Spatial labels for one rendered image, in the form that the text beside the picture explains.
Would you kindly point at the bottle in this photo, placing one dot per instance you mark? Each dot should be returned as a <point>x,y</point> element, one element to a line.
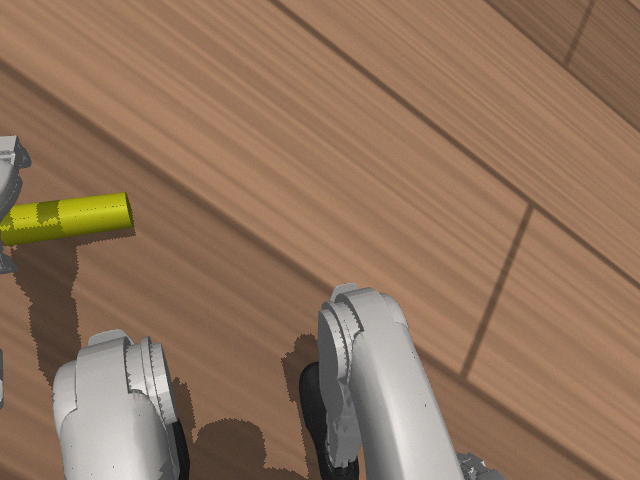
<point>34,222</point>

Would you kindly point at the left robot foot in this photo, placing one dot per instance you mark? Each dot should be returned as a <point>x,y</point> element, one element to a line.
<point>182,450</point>

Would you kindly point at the left robot hand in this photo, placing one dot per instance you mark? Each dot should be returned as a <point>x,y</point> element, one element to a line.
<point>13,156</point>

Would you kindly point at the right robot hand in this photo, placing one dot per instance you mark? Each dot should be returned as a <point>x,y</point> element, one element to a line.
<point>474,468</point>

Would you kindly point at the right robot foot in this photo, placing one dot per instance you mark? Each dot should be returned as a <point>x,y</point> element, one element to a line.
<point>314,413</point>

